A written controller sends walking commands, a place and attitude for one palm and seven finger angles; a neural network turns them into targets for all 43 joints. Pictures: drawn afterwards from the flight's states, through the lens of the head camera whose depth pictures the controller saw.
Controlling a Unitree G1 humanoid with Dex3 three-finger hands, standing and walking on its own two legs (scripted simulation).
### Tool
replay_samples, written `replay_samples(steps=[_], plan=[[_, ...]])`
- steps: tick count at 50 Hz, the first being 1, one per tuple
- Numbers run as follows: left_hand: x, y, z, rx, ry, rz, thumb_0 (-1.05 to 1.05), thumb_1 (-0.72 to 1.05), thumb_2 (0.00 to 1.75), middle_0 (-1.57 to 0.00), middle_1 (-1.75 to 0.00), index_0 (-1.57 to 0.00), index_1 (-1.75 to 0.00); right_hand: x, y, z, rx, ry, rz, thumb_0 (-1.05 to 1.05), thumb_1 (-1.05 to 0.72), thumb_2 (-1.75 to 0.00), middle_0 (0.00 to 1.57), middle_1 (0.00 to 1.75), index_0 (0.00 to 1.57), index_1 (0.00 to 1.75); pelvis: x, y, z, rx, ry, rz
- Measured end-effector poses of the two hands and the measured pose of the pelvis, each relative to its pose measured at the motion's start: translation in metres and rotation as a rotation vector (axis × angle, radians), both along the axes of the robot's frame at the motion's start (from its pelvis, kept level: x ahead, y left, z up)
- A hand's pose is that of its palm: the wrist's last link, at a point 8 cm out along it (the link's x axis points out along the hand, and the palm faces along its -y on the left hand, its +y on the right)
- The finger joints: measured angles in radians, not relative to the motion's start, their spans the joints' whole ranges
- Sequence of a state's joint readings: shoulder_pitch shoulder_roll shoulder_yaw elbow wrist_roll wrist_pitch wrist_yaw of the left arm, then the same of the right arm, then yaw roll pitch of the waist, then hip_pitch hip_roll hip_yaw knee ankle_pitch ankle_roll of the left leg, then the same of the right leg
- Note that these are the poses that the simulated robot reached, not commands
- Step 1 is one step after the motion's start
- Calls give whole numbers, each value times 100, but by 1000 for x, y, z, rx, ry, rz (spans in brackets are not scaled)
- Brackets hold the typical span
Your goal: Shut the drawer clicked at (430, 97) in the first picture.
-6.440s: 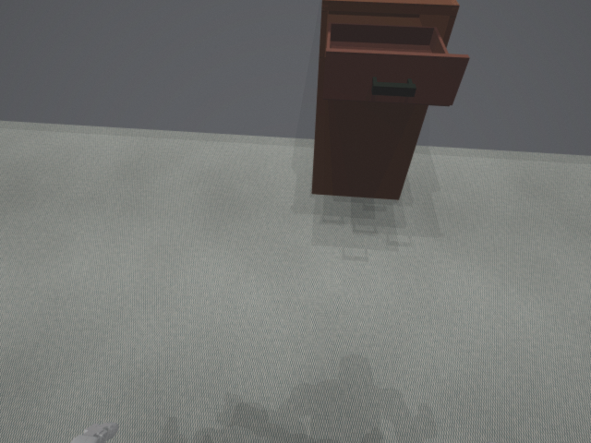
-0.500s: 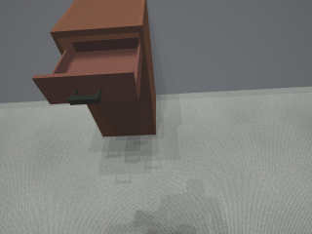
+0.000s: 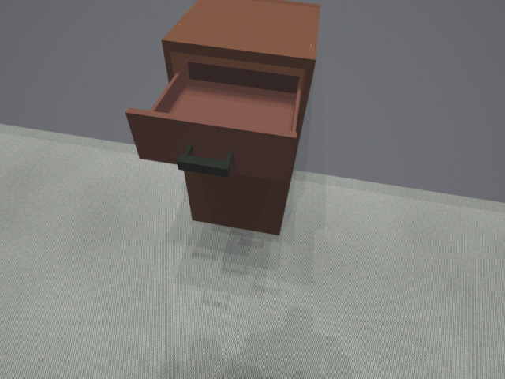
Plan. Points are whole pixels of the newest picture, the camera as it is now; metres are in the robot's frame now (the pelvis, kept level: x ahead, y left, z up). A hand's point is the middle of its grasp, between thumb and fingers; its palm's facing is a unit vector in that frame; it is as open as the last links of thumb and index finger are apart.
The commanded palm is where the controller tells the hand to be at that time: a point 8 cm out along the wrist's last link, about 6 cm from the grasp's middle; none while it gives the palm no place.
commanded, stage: take the last steps up to it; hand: left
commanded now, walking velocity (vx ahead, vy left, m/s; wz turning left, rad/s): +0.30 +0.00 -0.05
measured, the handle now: (206, 158) +0.55 +0.18 +0.00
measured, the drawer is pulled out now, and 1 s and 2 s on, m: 0.30 0.30 0.30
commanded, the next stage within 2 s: come to a stop and stand still in 0.58 s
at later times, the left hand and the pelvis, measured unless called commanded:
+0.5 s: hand (187, 293) +0.29 +0.17 -0.15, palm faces -0.09 -0.98 -0.19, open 7.4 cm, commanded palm none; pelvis +0.15 +0.01 +0.00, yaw -3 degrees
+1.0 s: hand (184, 311) +0.27 +0.18 -0.18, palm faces +0.05 -0.98 -0.20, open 7.3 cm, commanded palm none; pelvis +0.25 +0.00 +0.00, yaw -3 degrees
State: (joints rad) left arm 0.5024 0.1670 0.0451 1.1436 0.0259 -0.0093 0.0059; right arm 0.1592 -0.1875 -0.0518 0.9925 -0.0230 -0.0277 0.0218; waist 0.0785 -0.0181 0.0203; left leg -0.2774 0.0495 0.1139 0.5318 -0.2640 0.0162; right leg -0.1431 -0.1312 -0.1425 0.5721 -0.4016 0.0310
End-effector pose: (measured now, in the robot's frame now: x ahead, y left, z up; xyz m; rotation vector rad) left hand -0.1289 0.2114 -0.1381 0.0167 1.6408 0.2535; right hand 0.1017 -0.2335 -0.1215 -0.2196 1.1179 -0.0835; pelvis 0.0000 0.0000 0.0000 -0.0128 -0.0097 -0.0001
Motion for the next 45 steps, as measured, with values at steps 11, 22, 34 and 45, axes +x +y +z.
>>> replay_samples(steps=[11,22,34,45], plan=[[184,51,0,12,-283,-133,1,91,90,-20,-30,-20,-30,-32,29,8,-33,108,-159,-2,-95,-90,21,30,21,30,55,32,14,18,-22,-28],[374,31,16,31,-504,-279,0,91,90,-19,-30,-20,-30,-90,59,-7,67,433,-292,0,-91,-90,20,30,20,30,126,20,8,28,-22,-38],[445,-25,7,41,-501,-278,0,91,90,-20,-30,-20,-30,2,17,-29,108,475,-299,1,-91,-90,21,30,20,30,211,-25,-4,11,-21,-40],[402,2,8,85,-321,-186,-1,93,90,-20,-30,-20,-30,187,-21,-16,16,109,-169,1,-93,-90,20,30,20,30,242,-17,6,7,-17,-52]])
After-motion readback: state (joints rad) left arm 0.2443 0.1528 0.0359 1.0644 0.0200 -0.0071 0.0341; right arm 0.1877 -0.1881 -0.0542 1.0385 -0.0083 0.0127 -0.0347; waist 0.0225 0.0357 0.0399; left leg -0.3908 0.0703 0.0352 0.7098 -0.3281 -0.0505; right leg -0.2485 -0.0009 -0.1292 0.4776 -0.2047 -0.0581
